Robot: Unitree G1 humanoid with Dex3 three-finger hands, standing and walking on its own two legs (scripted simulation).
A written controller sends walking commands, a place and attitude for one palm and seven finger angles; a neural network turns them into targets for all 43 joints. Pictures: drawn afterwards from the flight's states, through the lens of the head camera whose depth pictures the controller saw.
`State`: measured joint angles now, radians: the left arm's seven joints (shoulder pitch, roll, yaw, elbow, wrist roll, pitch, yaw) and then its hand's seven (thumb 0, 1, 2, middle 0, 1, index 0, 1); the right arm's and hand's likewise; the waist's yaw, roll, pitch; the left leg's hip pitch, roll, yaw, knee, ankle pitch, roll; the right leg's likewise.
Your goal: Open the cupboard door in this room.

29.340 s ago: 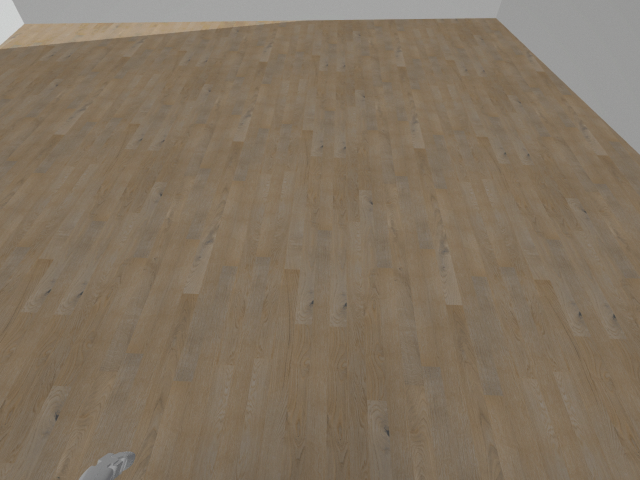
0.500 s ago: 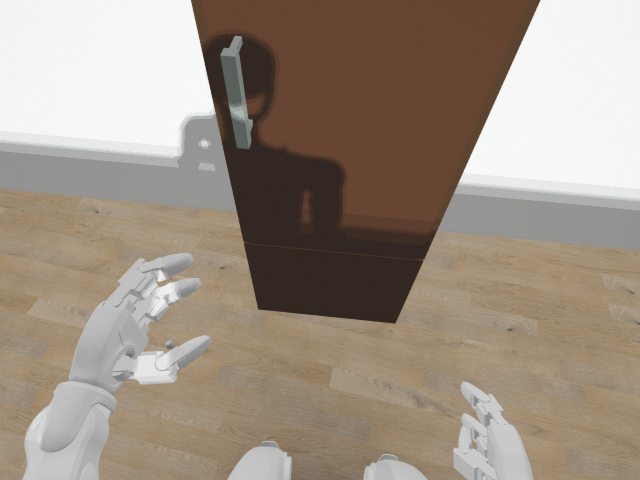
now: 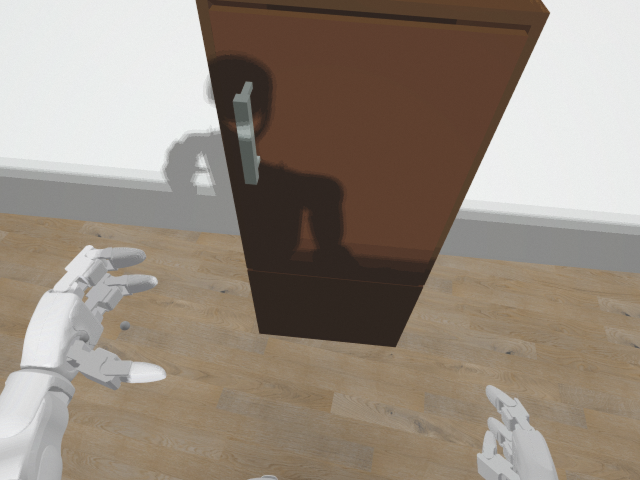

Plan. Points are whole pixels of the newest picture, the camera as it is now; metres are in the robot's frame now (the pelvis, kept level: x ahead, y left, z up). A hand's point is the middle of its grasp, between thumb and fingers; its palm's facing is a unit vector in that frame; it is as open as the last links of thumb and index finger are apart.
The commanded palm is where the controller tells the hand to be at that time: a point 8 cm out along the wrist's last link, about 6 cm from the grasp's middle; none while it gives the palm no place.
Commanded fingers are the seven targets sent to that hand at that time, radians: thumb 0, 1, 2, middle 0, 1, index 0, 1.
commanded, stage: raise the hand with hooked fingers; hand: left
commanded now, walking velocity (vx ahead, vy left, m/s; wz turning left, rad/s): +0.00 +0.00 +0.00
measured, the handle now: (249, 135) +0.59 +0.16 +0.10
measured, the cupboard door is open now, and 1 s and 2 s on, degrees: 0 0 0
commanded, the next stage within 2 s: move the hooked fingers beside the handle in 0.90 s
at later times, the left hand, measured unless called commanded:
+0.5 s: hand (104, 271) +0.30 +0.26 +0.12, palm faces -0.01 -1.00 -0.02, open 14.0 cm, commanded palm +0.27 +0.31 +0.12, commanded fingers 0.00 -0.50 0.30 -0.30 -1.20 -0.30 -1.20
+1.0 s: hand (113, 281) +0.29 +0.25 +0.12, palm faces +0.01 -1.00 -0.01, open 14.0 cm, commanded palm +0.27 +0.30 +0.12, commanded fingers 0.00 -0.50 0.30 -0.30 -1.20 -0.30 -1.20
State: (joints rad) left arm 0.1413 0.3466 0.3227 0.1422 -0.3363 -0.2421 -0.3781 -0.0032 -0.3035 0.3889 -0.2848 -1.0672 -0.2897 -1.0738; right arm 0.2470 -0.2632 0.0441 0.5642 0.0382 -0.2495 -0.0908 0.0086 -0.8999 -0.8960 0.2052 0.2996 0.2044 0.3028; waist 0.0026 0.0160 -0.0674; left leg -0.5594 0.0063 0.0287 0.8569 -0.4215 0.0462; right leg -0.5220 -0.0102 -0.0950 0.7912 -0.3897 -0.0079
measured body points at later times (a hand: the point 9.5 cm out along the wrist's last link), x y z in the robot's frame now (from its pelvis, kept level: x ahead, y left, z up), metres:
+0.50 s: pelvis +0.00 -0.01 +0.02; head +0.03 -0.02 +0.47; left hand +0.30 +0.32 +0.12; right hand +0.16 -0.26 -0.07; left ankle +0.01 +0.08 -0.70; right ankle +0.01 -0.12 -0.70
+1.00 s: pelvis +0.00 -0.02 +0.02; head +0.02 -0.03 +0.47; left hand +0.29 +0.30 +0.12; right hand +0.16 -0.27 -0.06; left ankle +0.01 +0.08 -0.70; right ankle +0.01 -0.12 -0.70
